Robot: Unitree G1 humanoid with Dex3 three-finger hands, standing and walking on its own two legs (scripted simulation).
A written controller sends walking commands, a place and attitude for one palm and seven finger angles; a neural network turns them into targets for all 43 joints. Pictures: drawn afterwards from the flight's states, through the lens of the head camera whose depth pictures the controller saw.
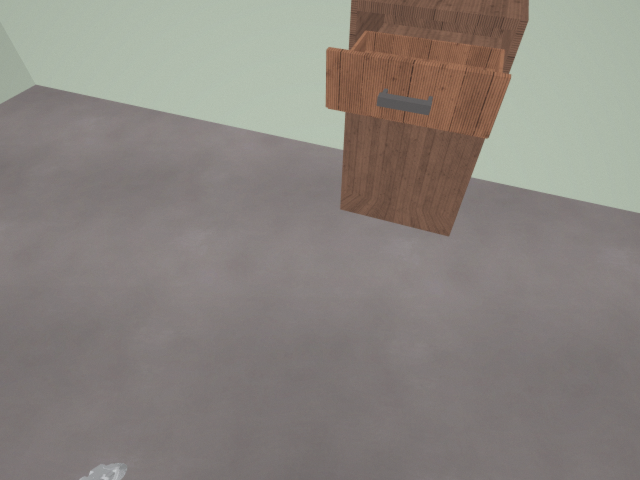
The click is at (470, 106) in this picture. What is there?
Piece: drawer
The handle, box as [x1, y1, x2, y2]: [377, 88, 432, 114]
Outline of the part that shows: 377,97 377,105 428,114 432,98 431,96 429,96 427,100 422,100 388,94 387,89 384,88 383,91 380,92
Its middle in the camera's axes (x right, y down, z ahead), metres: +0.21 -0.35 +0.98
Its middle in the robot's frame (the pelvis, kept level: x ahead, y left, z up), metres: +0.98 -0.16 -0.01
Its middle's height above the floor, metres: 0.76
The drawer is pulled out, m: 0.30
